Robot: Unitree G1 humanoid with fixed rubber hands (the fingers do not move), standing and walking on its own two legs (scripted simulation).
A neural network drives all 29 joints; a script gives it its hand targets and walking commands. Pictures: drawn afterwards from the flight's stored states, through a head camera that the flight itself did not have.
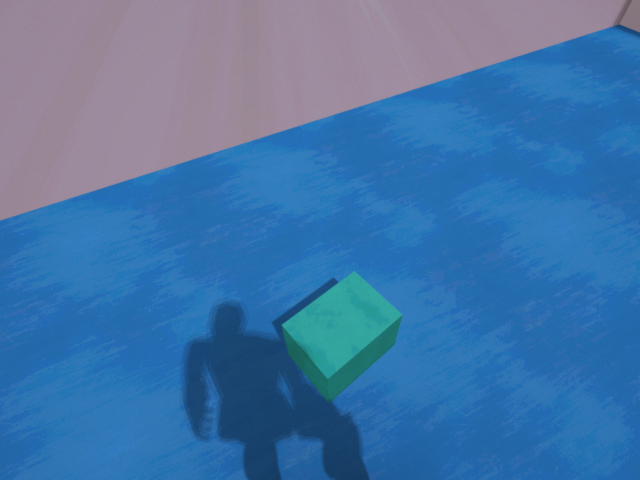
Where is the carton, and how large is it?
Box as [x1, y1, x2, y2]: [282, 271, 402, 402]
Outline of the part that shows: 354,271 282,324 289,355 328,402 393,345 402,315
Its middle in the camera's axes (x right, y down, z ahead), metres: +0.07 +0.31 +1.23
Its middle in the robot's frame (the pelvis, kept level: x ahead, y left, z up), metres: +0.60 -0.03 -0.67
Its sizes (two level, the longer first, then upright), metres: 0.293 0.209 0.212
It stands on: the floor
